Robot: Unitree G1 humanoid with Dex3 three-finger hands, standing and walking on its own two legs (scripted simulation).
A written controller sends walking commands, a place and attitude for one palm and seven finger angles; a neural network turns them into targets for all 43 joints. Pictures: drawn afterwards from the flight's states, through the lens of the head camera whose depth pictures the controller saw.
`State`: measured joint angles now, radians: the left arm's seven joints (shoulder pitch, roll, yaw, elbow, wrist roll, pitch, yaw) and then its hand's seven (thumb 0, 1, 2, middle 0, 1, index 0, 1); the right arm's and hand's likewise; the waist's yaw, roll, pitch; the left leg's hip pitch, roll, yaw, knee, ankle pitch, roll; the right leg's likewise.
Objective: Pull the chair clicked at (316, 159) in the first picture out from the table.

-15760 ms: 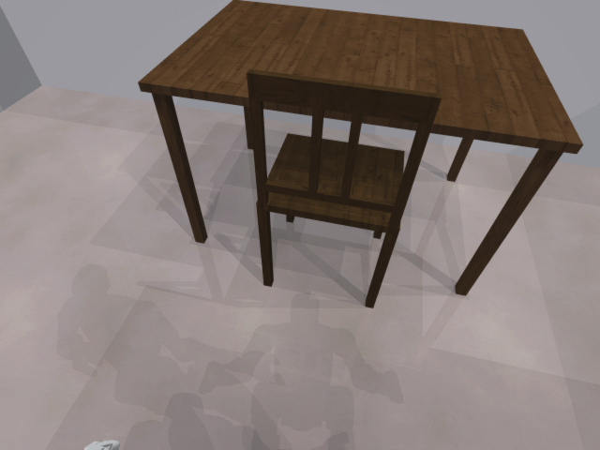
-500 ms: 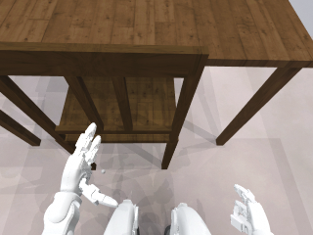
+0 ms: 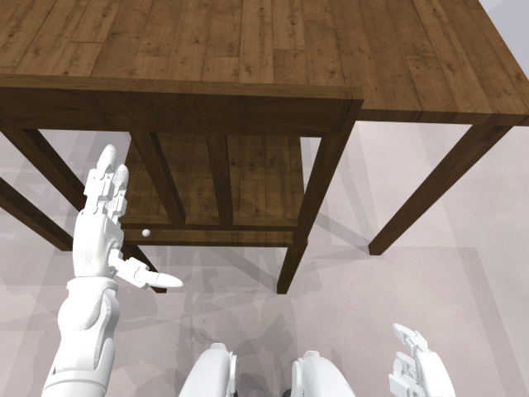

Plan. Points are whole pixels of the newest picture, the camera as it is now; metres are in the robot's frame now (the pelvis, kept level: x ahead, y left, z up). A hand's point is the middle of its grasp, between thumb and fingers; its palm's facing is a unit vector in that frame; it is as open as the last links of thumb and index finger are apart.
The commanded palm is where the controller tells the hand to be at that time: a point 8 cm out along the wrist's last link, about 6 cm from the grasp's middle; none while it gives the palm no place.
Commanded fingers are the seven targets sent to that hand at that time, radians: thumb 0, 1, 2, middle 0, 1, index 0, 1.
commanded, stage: push the fingers through the gap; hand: left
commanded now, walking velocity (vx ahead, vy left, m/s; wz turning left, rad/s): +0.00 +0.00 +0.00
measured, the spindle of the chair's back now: (164, 183) +0.43 +0.18 +0.02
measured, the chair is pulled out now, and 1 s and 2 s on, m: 0.00 0.00 0.00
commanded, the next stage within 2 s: hook a spindle and tug to test in 1.22 s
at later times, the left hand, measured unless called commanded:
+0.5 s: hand (171, 226) +0.36 +0.16 +0.01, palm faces -0.03 -1.00 -0.01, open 17.0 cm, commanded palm +0.35 +0.22 +0.02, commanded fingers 0.00 -0.50 0.30 -0.06 -0.08 -0.06 -0.08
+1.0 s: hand (163, 192) +0.41 +0.18 +0.02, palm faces +0.05 -1.00 -0.05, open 16.9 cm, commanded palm +0.38 +0.22 +0.02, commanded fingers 0.00 -0.50 0.30 -0.06 -0.08 -0.06 -0.08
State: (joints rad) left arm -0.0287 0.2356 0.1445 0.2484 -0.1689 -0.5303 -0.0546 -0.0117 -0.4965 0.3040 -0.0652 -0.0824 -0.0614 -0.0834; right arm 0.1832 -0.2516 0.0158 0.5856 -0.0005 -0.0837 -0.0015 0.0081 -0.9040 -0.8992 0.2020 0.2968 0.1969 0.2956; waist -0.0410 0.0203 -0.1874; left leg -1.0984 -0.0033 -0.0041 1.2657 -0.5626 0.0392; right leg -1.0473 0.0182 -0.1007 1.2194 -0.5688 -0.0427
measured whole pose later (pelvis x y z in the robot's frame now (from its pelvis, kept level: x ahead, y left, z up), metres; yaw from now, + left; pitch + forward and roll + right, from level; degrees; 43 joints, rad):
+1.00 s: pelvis +0.00 +0.01 +0.00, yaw -1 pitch +25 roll -3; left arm -0.40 0.27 0.22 0.68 -0.13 -0.50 -0.07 -0.01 -0.50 0.30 -0.06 -0.08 -0.06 -0.08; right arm 0.23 -0.25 0.02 0.63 0.00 0.00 0.01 0.01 -0.90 -0.90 0.20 0.30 0.20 0.30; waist -0.08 0.03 -0.18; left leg -1.14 0.00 0.01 1.26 -0.56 0.05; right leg -1.09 0.02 -0.08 1.21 -0.55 -0.03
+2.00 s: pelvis -0.01 +0.01 +0.00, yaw -1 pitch +25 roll -3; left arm -0.39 0.24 0.18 0.66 -0.15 -0.51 -0.07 -0.01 0.10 0.56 -0.47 -1.34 -0.46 -1.34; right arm 0.22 -0.26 0.00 0.62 0.00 0.01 0.01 0.01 -0.91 -0.90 0.20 0.30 0.20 0.30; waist -0.08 0.03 -0.17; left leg -1.15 0.00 0.01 1.27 -0.55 0.05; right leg -1.10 0.03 -0.09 1.21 -0.54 -0.03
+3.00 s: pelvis +0.02 +0.01 +0.02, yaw -1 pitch +20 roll -2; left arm -0.17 0.22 0.10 0.39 -0.10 -0.35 0.01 0.02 0.69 0.79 -0.44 -1.41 -0.42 -1.45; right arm 0.19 -0.22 0.00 0.54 0.04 0.08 -0.02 0.01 -0.91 -0.90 0.20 0.30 0.20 0.30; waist -0.05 0.01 -0.08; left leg -0.95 -0.01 0.03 1.16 -0.55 0.05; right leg -0.92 0.02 -0.06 1.12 -0.49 -0.02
